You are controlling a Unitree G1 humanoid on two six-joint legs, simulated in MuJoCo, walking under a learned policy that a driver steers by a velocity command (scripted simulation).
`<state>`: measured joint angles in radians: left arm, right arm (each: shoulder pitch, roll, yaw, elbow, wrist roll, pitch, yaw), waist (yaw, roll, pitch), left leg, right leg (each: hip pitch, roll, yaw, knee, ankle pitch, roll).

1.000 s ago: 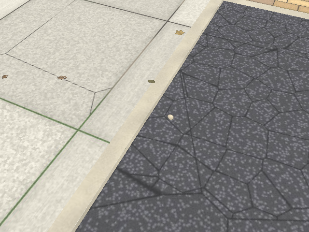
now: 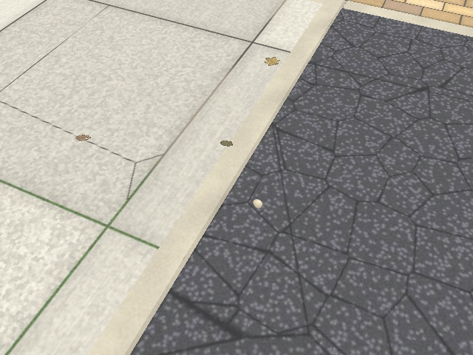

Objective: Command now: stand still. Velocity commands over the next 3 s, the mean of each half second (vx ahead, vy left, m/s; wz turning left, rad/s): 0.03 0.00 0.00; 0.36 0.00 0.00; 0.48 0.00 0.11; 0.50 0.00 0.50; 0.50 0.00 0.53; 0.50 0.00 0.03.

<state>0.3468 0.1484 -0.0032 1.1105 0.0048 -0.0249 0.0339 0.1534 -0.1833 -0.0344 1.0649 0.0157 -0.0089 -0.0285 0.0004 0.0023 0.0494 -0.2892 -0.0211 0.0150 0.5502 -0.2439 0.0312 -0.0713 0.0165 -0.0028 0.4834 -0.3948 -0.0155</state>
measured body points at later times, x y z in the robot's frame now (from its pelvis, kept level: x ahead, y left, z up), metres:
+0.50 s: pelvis -0.01 +0.00 +0.00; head -0.01 +0.00 +0.45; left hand -0.07 +0.22 -0.16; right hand +0.03 -0.24 -0.16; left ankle +0.03 +0.10 -0.73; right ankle -0.08 -0.11 -0.73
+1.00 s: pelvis +0.15 +0.05 +0.01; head +0.16 +0.06 +0.46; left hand +0.30 +0.30 -0.11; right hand +0.08 -0.17 -0.13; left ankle +0.07 +0.13 -0.73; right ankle +0.29 -0.12 -0.66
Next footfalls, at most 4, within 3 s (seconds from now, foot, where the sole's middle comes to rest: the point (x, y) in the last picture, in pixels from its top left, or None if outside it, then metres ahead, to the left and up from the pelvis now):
1.22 right None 0.49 -0.10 -0.77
1.82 left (191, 267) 0.76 0.18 -0.77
2.32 right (212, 181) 1.11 0.12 -0.77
2.84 left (114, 174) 1.14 0.48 -0.77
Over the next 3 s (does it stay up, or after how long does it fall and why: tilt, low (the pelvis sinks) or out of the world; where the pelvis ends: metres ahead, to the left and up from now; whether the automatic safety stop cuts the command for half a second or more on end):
stays up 1.15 0.36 0.01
